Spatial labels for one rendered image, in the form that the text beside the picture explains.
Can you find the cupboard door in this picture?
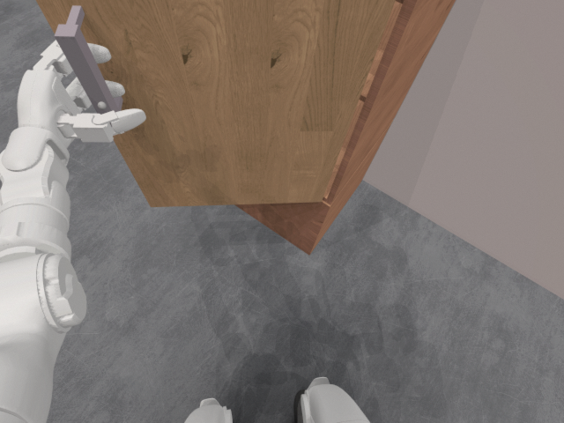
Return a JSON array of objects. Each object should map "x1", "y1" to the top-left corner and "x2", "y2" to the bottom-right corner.
[{"x1": 36, "y1": 0, "x2": 396, "y2": 207}]

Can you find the left robot forearm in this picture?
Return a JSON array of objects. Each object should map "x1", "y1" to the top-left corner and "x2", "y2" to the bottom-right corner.
[{"x1": 0, "y1": 127, "x2": 71, "y2": 263}]

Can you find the handle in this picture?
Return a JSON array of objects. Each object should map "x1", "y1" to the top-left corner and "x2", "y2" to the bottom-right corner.
[{"x1": 55, "y1": 5, "x2": 123, "y2": 127}]

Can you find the robot shin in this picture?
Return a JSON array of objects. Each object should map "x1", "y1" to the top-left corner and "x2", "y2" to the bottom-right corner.
[
  {"x1": 308, "y1": 377, "x2": 330, "y2": 390},
  {"x1": 199, "y1": 398, "x2": 220, "y2": 408}
]

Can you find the right robot shin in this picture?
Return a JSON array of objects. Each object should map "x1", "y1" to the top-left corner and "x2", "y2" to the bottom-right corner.
[{"x1": 308, "y1": 377, "x2": 330, "y2": 390}]

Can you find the left robot shin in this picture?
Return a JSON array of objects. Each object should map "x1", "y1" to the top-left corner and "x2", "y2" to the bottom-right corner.
[{"x1": 199, "y1": 398, "x2": 220, "y2": 408}]

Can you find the robot left upper arm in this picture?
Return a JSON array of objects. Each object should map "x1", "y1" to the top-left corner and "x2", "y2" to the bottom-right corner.
[{"x1": 0, "y1": 253, "x2": 86, "y2": 423}]

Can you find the robot left hand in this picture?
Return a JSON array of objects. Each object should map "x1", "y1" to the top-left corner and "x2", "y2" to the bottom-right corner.
[{"x1": 17, "y1": 40, "x2": 146, "y2": 148}]

